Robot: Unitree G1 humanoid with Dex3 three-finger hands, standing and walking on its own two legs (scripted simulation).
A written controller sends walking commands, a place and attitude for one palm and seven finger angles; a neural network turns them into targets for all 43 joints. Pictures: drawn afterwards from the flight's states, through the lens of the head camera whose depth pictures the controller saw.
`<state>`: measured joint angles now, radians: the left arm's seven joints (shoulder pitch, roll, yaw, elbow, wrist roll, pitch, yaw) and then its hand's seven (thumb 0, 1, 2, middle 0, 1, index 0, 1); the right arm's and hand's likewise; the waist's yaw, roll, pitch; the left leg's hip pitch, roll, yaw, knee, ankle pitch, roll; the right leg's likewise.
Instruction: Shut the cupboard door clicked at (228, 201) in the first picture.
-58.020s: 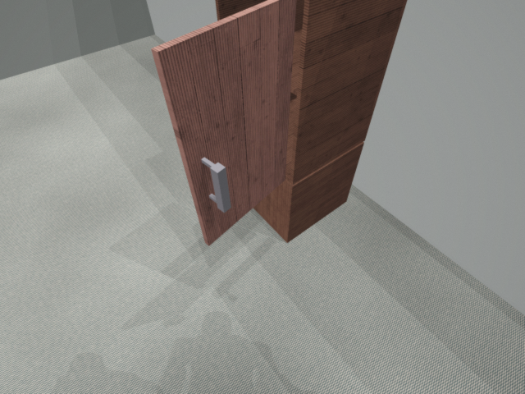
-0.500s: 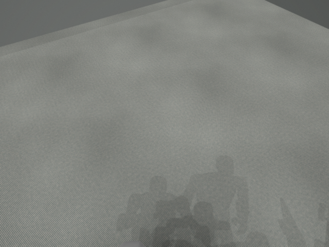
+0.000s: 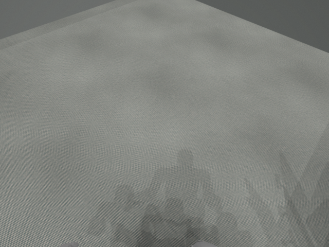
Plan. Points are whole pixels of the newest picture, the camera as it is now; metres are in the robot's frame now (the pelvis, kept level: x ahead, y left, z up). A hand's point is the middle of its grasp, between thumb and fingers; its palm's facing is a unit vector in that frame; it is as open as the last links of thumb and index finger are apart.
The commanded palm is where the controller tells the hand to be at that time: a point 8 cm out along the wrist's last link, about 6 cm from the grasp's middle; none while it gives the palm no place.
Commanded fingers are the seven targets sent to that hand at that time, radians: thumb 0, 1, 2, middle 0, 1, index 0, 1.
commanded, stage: turn to face it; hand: left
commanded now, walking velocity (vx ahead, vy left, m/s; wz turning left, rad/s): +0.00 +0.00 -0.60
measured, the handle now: out of the picture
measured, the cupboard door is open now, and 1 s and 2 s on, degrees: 50 50 50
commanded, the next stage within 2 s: none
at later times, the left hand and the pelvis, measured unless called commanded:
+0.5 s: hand (108, 232) +0.17 +0.17 -0.18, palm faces -0.28 -0.94 -0.19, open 7.4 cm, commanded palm none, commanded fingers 0.00 0.90 0.90 -0.20 -0.30 -0.20 -0.30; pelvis +0.03 +0.01 -0.01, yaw -18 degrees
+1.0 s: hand (144, 209) +0.24 +0.08 -0.16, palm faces -0.57 -0.78 -0.26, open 7.4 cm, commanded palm none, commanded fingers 0.00 0.90 0.90 -0.20 -0.30 -0.20 -0.30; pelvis +0.04 -0.03 +0.00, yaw -35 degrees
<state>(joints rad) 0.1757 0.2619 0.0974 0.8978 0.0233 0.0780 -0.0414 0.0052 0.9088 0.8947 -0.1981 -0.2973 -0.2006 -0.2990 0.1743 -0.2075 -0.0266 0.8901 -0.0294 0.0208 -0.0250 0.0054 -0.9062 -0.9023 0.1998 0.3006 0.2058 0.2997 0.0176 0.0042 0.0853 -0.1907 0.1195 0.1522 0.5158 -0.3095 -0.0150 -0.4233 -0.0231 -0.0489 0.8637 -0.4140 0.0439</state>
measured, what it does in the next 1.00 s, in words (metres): steps on the spot, turning right: right foot, then left foot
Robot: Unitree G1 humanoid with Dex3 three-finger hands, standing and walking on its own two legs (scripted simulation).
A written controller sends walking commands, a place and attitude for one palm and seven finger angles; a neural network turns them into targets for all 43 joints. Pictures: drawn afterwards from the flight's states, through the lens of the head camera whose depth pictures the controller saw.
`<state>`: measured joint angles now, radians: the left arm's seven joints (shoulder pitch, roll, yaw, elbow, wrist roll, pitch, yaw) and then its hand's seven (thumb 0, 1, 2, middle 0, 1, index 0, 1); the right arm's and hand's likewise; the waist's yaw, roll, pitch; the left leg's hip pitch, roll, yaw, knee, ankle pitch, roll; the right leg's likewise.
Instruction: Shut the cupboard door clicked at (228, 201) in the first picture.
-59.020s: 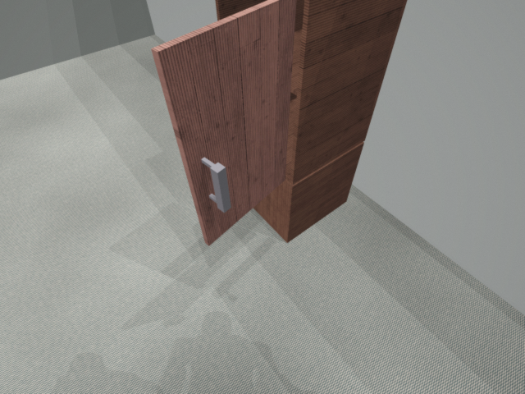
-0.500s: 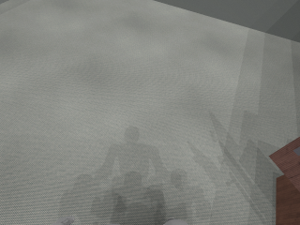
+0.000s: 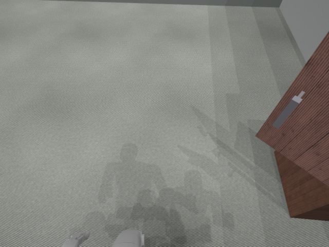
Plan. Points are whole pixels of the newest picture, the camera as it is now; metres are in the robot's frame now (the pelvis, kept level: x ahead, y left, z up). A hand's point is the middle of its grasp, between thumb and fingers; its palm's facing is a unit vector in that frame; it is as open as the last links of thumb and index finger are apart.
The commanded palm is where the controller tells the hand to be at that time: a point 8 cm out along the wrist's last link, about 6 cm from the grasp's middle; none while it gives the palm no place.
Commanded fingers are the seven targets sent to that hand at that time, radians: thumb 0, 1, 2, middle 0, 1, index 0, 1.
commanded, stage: turn to face it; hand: left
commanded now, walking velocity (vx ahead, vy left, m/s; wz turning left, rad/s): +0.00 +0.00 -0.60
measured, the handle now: (288, 109) +0.55 -0.41 -0.08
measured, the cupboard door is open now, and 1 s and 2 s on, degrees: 50 50 50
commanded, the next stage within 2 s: take the last steps up to it in 1.16 s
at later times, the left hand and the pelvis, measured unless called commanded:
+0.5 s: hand (102, 220) +0.20 +0.20 -0.16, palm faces -0.30 -0.93 -0.21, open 7.4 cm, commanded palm none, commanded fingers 0.00 0.90 0.90 -0.20 -0.30 -0.20 -0.30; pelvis +0.03 +0.03 +0.00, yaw -19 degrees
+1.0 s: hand (122, 206) +0.24 +0.15 -0.18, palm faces -0.53 -0.83 -0.19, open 7.4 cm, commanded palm none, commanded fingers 0.00 0.90 0.90 -0.20 -0.30 -0.20 -0.30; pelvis +0.06 +0.02 +0.00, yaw -34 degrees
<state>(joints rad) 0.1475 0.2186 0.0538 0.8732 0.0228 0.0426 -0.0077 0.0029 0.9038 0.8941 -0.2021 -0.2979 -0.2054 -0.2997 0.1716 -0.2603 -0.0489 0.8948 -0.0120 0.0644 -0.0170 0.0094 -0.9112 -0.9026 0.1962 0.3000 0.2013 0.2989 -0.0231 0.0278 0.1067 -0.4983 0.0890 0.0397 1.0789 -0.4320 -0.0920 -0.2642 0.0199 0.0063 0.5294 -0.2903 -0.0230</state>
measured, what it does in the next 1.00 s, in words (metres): steps on the spot, turning right: left foot, then right foot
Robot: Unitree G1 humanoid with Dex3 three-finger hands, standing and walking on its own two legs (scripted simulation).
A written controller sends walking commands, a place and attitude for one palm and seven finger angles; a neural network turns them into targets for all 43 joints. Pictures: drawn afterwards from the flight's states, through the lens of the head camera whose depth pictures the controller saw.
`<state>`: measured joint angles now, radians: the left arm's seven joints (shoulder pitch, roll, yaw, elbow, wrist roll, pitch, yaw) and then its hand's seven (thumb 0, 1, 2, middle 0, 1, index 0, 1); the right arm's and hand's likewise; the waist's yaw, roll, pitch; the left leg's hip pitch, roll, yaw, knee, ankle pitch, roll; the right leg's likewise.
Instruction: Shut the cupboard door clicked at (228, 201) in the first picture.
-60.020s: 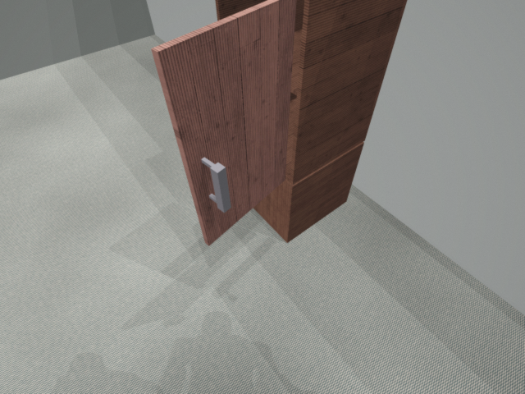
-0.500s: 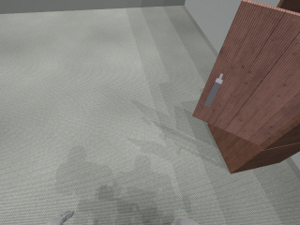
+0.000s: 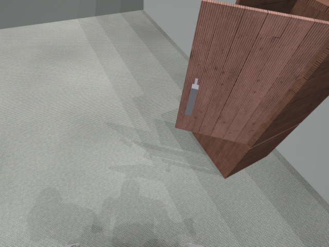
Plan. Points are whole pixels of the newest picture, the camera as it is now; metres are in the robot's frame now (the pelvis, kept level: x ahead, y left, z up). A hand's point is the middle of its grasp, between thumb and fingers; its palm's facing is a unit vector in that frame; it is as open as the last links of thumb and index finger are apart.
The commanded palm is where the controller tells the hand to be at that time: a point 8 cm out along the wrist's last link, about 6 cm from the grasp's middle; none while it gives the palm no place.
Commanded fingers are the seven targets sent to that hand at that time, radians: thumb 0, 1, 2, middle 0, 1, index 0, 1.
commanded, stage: turn to face it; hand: left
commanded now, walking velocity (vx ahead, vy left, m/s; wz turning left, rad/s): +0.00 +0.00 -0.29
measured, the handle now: (192, 96) +0.66 -0.08 -0.08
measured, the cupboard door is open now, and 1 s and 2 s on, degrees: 50 50 50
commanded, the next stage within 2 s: take the last steps up to it in 0.16 s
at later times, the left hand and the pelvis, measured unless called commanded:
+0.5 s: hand out of the picture +0.10 +0.15 -0.15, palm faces -0.13 -0.97 -0.20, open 7.4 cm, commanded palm none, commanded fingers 0.00 0.90 0.90 -0.20 -0.30 -0.20 -0.30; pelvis +0.02 -0.03 +0.01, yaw -8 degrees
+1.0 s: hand (149, 197) +0.28 +0.05 -0.16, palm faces -0.32 -0.93 -0.19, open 7.4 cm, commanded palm none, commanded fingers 0.00 0.90 0.90 -0.20 -0.30 -0.20 -0.30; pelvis +0.13 -0.11 +0.00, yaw -15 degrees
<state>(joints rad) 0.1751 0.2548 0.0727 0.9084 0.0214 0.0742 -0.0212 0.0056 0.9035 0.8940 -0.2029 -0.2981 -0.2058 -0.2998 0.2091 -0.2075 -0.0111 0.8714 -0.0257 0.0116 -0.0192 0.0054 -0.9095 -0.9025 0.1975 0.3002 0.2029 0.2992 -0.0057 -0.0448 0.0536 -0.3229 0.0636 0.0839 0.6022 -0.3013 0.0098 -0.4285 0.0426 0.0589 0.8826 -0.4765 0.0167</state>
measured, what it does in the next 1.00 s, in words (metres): walks ahead, turning right: right foot, then left foot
